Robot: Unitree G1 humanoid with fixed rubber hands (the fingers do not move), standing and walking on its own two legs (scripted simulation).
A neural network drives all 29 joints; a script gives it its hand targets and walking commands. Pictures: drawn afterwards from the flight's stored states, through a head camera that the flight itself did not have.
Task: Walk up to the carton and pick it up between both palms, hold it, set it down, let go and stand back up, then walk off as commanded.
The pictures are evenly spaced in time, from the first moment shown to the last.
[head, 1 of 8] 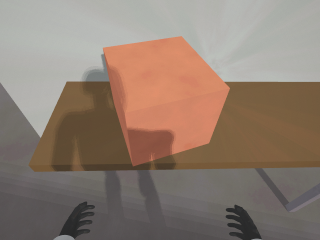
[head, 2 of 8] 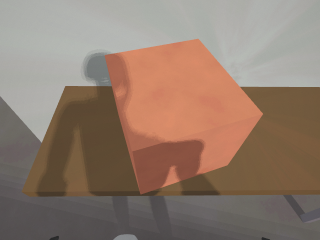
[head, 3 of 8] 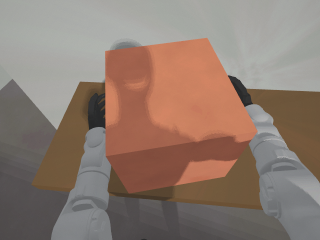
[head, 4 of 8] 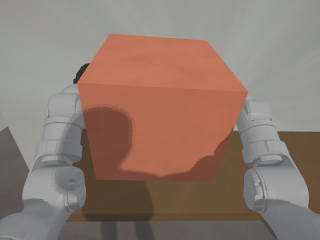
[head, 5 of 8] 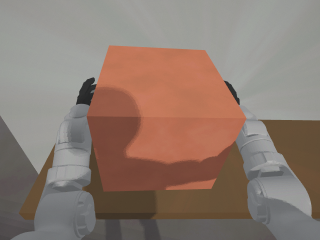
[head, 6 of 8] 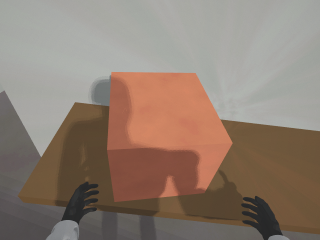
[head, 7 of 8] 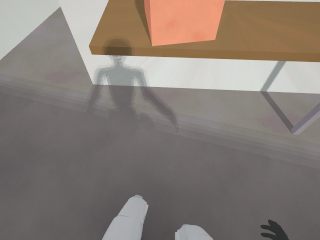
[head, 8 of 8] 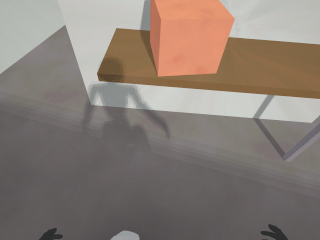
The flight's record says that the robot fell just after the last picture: no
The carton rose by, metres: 0.22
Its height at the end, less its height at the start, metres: +0.00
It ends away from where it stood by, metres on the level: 0.04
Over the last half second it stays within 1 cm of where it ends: yes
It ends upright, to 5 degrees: yes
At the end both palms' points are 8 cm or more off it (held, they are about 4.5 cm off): yes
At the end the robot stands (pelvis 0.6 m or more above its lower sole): yes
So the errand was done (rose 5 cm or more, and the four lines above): yes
